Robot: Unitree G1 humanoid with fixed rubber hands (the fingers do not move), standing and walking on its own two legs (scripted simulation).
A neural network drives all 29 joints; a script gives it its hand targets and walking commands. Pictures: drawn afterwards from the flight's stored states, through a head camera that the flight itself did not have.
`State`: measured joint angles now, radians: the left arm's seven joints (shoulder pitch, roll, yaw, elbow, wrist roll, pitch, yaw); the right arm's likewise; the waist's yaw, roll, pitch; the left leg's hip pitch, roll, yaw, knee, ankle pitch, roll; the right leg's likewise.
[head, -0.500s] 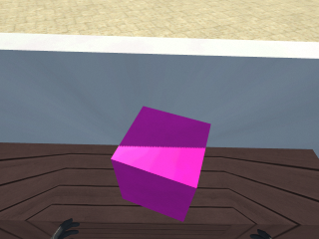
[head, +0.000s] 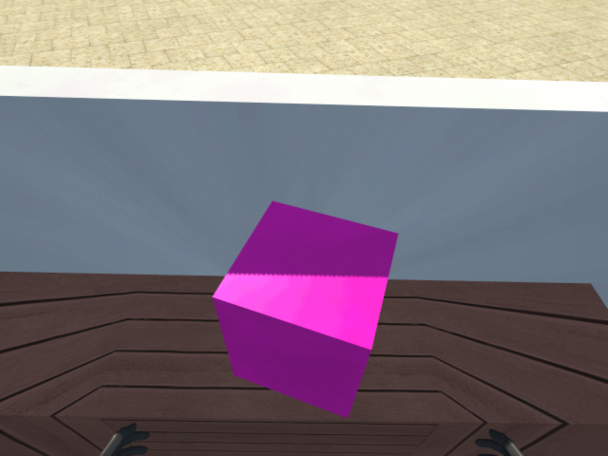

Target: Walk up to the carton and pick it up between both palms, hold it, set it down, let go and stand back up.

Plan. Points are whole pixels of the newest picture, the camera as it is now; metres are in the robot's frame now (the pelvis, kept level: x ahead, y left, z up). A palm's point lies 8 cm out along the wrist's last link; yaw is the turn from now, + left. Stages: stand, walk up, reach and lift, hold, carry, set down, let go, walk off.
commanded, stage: stand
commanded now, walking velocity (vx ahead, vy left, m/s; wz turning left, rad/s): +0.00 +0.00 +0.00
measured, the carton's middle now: (310, 309) +0.37 -0.01 -0.06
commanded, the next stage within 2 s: none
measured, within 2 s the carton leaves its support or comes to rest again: neither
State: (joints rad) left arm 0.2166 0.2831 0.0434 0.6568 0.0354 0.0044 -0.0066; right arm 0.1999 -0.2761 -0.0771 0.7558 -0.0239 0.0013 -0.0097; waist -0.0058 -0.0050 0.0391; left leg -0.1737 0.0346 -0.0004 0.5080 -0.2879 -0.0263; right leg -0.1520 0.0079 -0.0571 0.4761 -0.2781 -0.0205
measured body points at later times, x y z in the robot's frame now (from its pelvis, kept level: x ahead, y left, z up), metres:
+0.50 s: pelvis -0.01 -0.01 +0.00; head -0.02 +0.00 +0.45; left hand +0.12 +0.26 -0.10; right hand +0.11 -0.29 -0.10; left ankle -0.01 +0.13 -0.74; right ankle -0.01 -0.11 -0.74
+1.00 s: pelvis -0.01 -0.01 +0.00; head -0.01 -0.01 +0.45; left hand +0.12 +0.26 -0.10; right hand +0.11 -0.29 -0.11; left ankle -0.01 +0.13 -0.74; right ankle -0.01 -0.11 -0.74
